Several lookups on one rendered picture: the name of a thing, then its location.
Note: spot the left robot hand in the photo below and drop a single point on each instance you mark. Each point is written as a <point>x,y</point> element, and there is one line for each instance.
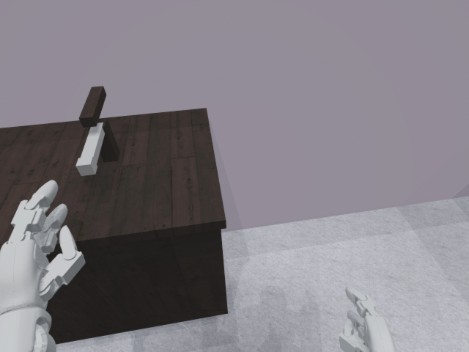
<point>23,258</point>

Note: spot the tap lever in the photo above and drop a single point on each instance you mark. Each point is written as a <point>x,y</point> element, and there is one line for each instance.
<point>87,163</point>

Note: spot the counter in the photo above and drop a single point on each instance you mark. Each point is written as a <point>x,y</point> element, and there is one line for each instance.
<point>148,222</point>

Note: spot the left robot forearm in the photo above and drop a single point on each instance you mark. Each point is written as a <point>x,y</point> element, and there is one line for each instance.
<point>26,330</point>

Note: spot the right robot hand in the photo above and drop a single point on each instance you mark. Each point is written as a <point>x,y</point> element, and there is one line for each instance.
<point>373,332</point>

